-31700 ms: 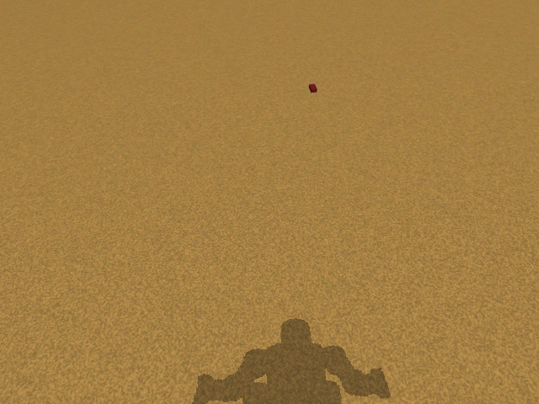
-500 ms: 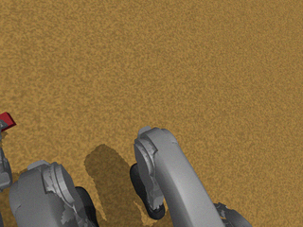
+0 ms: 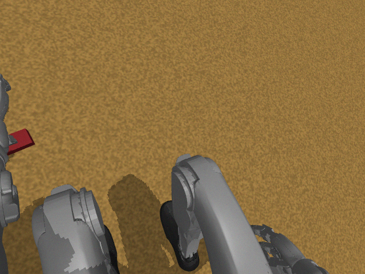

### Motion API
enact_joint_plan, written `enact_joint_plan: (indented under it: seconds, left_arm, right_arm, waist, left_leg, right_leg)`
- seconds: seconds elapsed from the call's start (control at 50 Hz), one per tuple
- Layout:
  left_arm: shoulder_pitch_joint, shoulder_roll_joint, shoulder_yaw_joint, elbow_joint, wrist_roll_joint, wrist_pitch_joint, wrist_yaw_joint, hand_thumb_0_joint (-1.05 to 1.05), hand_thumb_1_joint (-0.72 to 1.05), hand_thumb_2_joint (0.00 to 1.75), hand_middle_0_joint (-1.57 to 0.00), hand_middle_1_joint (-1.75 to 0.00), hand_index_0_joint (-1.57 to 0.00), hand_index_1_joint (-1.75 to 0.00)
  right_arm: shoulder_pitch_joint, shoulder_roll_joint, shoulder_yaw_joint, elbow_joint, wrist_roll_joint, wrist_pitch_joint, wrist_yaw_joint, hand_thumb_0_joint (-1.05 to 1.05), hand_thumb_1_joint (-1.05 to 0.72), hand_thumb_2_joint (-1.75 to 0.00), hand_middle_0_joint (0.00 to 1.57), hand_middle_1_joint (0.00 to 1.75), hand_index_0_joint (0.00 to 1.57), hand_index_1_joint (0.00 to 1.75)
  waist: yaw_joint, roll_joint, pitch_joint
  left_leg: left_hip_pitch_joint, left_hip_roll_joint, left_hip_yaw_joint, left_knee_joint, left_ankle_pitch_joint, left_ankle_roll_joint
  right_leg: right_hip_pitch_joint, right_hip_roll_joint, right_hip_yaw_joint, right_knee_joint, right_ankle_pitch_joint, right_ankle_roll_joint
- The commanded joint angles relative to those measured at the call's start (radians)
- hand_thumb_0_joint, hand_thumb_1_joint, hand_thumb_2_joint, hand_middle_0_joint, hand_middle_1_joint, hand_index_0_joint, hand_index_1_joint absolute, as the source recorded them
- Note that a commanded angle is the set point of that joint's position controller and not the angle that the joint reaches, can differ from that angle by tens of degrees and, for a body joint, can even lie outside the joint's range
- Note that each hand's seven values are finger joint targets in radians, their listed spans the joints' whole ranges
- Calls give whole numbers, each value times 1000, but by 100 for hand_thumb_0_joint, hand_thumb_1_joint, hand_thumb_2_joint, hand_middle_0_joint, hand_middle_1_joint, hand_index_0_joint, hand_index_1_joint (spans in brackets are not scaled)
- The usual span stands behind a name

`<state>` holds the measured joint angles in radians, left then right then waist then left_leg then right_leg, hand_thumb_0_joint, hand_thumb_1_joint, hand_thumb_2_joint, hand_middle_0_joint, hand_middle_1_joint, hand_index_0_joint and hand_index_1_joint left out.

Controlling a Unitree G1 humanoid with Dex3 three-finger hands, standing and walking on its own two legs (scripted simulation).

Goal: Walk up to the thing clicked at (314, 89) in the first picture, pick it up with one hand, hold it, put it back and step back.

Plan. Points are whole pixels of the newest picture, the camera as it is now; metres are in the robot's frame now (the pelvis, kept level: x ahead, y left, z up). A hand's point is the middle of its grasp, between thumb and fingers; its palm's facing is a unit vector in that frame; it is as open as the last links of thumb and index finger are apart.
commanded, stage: approach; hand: left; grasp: from above
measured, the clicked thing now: (15, 142) +0.46 +0.31 -0.31
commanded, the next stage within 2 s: close in in 0.30 s
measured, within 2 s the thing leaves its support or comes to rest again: neither
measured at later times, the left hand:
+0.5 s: hand out of the picture +0.45 +0.31 -0.19, palm faces -0.39 -0.15 -0.91, open 11.9 cm
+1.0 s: hand (12, 140) +0.45 +0.30 -0.25, palm faces -0.43 -0.19 -0.88, open 12.7 cm
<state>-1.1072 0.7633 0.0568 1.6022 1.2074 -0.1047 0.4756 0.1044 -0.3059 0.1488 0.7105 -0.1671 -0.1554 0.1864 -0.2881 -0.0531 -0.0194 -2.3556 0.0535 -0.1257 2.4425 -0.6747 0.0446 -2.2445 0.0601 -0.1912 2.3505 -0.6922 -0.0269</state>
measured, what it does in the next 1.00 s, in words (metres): stands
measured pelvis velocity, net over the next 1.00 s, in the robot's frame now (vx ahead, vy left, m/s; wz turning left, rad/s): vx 0.00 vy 0.00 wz -0.05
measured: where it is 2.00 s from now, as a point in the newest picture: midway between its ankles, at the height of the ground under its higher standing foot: (147, 260)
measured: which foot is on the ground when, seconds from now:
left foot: down 0.00-1.00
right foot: down 0.00-1.00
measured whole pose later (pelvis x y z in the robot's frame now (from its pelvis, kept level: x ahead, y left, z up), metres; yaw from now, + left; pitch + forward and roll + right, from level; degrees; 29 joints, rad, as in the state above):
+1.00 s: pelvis +0.00 +0.00 -0.02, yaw -3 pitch +29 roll -12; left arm -1.04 0.91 0.15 1.70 1.24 -0.20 0.59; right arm 0.15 -0.32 0.25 0.71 -0.24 -0.22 0.24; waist -0.34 -0.12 0.12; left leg -2.37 0.06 -0.17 2.53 -0.69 0.05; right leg -2.24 0.08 -0.23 2.40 -0.69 -0.02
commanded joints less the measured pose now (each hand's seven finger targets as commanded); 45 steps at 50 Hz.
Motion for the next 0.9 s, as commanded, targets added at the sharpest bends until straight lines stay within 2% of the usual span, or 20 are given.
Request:
enact_joint_plan:
  seconds: [0.0,0.06,0.1,0.12,0.16,0.18,0.24,0.26,0.32,0.34,0.36,0.42,0.46,0.52,0.56,0.62,0.64,0.7,0.76,0.88]
  left_arm:
    - [-241,222,32,-49,-13,41,40,0,-22,78,-40,-69,-38,-72]
    - [-164,321,116,-52,-21,56,33,0,-21,74,-41,-66,-39,-68]
    - [-121,305,116,-83,-36,50,18,0,-18,71,-43,-65,-41,-66]
    - [-110,336,150,-116,-44,44,18,0,-17,74,-44,-65,-42,-68]
    - [-119,268,105,-163,-69,24,-1,0,-17,69,-43,-66,-41,-67]
    - [-104,322,146,-187,-69,10,2,0,-17,70,-42,-66,-41,-68]
    - [-142,273,98,-272,-70,-35,-14,0,-18,70,-41,-66,-40,-67]
    - [-136,307,127,-299,-70,-49,-8,0,-17,71,-42,-66,-40,-67]
    - [-183,245,63,-376,-58,-81,3,0,-15,75,-43,-69,-41,-70]
    - [-192,251,71,-364,-62,-84,13,0,-14,77,-44,-69,-42,-71]
    - [-217,209,32,-368,-57,-86,18,0,-14,79,-44,-70,-42,-72]
    - [-191,248,67,-285,-36,-65,51,0,-25,74,-35,-67,-33,-68]
    - [-148,210,54,-157,-33,-41,65,0,-27,77,-35,-66,-33,-68]
    - [-138,251,83,-60,-14,-21,65,0,-27,78,-36,-64,-33,-67]
    - [-164,198,41,-64,-24,-17,54,0,-25,77,-37,-65,-34,-67]
    - [-165,321,126,-44,-16,-21,64,0,-22,72,-37,-65,-36,-66]
    - [-167,316,123,-61,-7,-26,63,0,-26,76,-36,-62,-33,-66]
    - [-188,252,78,-16,-12,-45,65,0,-28,77,-33,-67,-31,-69]
    - [-218,330,93,-29,-4,-74,85,0,-28,77,-32,-68,-30,-70]
    - [-226,339,78,-22,19,-106,141,0,-25,74,-34,-67,-32,-69]
  right_arm:
    - [236,-248,-56,-3,6,17,-2,0,-89,-89,20,30,20,30]
    - [254,-264,-63,-12,12,23,-1,0,-89,-89,20,30,20,30]
    - [246,-246,-66,-27,13,31,4,0,-89,-89,20,30,20,30]
    - [251,-252,-72,-26,14,34,4,0,-89,-89,20,30,20,30]
    - [228,-227,-69,-49,16,30,10,0,-89,-89,20,30,20,30]
    - [247,-245,-82,-25,14,33,7,0,-89,-89,20,30,20,30]
    - [258,-242,-87,-21,11,20,8,0,-89,-89,20,30,20,30]
    - [285,-255,-94,1,7,19,5,0,-89,-89,20,30,20,30]
    - [294,-244,-94,9,2,6,5,0,-89,-89,20,30,20,30]
    - [300,-248,-96,28,1,1,5,0,-89,-89,20,30,20,30]
    - [299,-243,-97,31,3,-2,5,0,-89,-89,20,30,20,30]
    - [310,-260,-94,39,-3,-12,10,0,-88,-89,20,30,20,30]
    - [287,-254,-83,40,-4,-11,14,0,-88,-89,20,30,20,30]
    - [292,-265,-76,39,-11,-11,18,0,-88,-89,20,30,20,30]
    - [253,-251,-62,12,-9,-20,21,0,-88,-89,20,30,20,30]
    - [281,-277,-64,26,-14,-25,22,0,-88,-89,20,30,20,30]
    - [273,-267,-60,15,-14,-24,23,0,-88,-90,20,30,20,30]
    - [256,-262,-42,5,-25,-31,26,0,-88,-90,20,30,20,30]
    - [248,-281,-31,4,-29,-41,24,0,-88,-90,20,30,20,30]
    - [229,-302,-5,1,-57,-70,38,0,-88,-89,20,30,20,30]
  waist:
    - [4,381,-632]
    - [24,349,-633]
    - [28,339,-632]
    - [41,332,-657]
    - [34,341,-663]
    - [31,338,-669]
    - [6,347,-656]
    - [4,368,-674]
    - [-9,403,-690]
    - [-13,403,-684]
    - [-13,417,-692]
    - [0,415,-659]
    - [5,375,-611]
    - [-12,315,-544]
    - [-10,322,-564]
    - [-17,317,-563]
    - [-15,326,-573]
    - [-71,301,-518]
    - [-58,351,-535]
    - [-76,410,-530]
  left_leg:
    - [502,-21,38,-240,179,-11]
    - [460,-21,46,-228,201,-1]
    - [448,-18,46,-229,206,0]
    - [455,-18,43,-227,214,0]
    - [452,-16,37,-224,193,-2]
    - [448,-16,37,-216,195,-1]
    - [461,-16,33,-196,183,-5]
    - [478,-15,31,-197,193,-9]
    - [527,-14,26,-199,174,-16]
    - [539,-11,22,-202,168,-19]
    - [546,-11,20,-207,154,-20]
    - [553,-13,17,-223,164,-25]
    - [512,-13,18,-229,151,-22]
    - [440,-20,29,-213,142,-8]
    - [467,-17,25,-212,160,-8]
    - [448,-18,25,-202,163,-4]
    - [463,-17,25,-199,176,-6]
    - [432,-13,15,-182,149,-2]
    - [451,-10,10,-184,128,-8]
    - [516,0,-12,-165,152,-26]
  right_leg:
    - [310,47,-6,-231,261,-16]
    - [350,45,3,-228,281,-8]
    - [387,47,11,-225,282,-8]
    - [393,45,8,-225,289,-6]
    - [394,48,13,-221,265,-9]
    - [403,48,13,-228,269,-7]
    - [371,44,10,-227,254,-9]
    - [384,43,3,-231,264,-6]
    - [343,38,-5,-231,247,-10]
    - [323,36,-12,-224,244,-11]
    - [299,39,-11,-228,229,-14]
    - [276,34,-22,-219,233,-16]
    - [262,43,-26,-223,221,-17]
    - [287,41,-17,-230,219,-12]
    - [285,45,-19,-222,238,-11]
    - [329,43,-14,-220,243,-6]
    - [329,42,-16,-216,250,-5]
    - [312,46,-23,-221,239,1]
    - [316,47,-25,-214,209,-5]
    - [302,50,-57,-172,246,-4]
